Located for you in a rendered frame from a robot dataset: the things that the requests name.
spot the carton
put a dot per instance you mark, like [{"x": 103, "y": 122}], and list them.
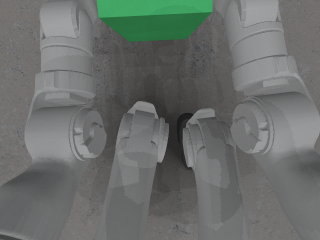
[{"x": 154, "y": 20}]

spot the right robot foot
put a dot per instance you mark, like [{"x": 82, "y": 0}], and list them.
[{"x": 181, "y": 123}]

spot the left robot forearm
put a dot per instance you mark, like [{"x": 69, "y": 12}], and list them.
[{"x": 66, "y": 46}]

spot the right robot thigh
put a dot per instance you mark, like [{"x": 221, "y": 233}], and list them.
[{"x": 222, "y": 212}]

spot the left robot upper arm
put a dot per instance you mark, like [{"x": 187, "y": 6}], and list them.
[{"x": 62, "y": 140}]

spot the right robot upper arm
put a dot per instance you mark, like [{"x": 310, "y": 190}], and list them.
[{"x": 280, "y": 131}]

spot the right robot forearm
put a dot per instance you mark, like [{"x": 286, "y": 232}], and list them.
[{"x": 256, "y": 40}]

